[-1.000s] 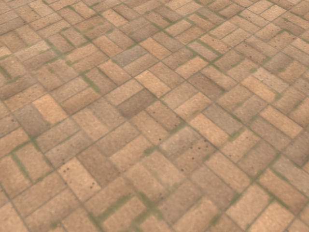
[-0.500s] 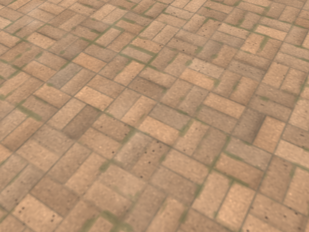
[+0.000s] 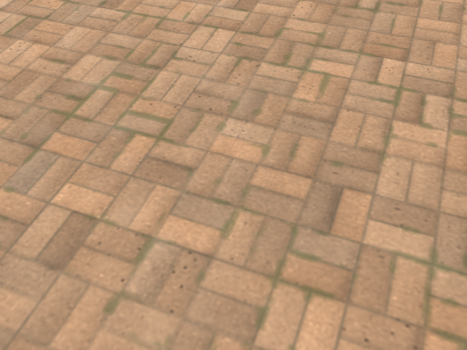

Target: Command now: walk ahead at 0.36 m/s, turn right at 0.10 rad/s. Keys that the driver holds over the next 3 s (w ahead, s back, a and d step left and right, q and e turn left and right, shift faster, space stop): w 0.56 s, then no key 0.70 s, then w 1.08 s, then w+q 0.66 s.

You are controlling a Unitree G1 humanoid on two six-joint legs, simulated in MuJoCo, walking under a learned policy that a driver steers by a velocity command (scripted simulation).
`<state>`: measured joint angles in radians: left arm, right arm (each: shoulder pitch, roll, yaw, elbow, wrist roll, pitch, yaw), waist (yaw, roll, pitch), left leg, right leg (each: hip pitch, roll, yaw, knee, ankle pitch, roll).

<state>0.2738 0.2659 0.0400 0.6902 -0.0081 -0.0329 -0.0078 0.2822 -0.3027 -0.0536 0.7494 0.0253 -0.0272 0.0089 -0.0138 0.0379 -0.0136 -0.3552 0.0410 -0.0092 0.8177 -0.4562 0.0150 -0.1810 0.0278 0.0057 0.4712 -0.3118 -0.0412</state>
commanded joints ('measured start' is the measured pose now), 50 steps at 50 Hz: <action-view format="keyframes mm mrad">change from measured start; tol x32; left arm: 1 103 165 45 -25 4 -44 1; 20 314 26 -2 29 1 -35 21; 50 -218 115 19 -11 33 -7 -11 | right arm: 1 -145 -134 -36 -123 9 -54 9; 50 37 -81 -3 39 -23 72 -38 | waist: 1 77 -195 120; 15 64 -143 130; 20 -50 274 -399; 30 40 15 51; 50 -31 -183 -69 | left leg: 1 -544 58 -41 244 64 21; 18 187 -78 90 -288 391 97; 20 774 339 -657 -406 47 316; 34 126 95 0 -634 829 195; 42 292 109 -53 -348 754 111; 45 -69 -60 -61 190 -237 -45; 50 7 21 -44 56 -83 -88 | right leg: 1 271 -321 461 -313 -240 -205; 18 181 -216 47 80 869 -66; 20 -373 39 67 749 -207 30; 22 -555 -46 130 870 -179 16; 41 -217 -59 25 2 365 15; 44 365 -368 329 49 1125 -214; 50 -113 -252 255 -199 225 -155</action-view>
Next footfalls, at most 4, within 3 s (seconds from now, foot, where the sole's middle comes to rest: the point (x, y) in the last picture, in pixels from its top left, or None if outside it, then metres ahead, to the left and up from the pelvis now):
0.36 left None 0.35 0.14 -0.77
0.84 right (280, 326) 0.58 -0.08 -0.77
1.14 left None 0.50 0.17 -0.77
1.92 left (192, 236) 0.90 0.19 -0.77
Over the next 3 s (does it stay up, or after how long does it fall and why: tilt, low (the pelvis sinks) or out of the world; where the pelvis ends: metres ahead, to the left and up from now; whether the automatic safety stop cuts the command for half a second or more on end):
stays up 1.32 0.13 -0.02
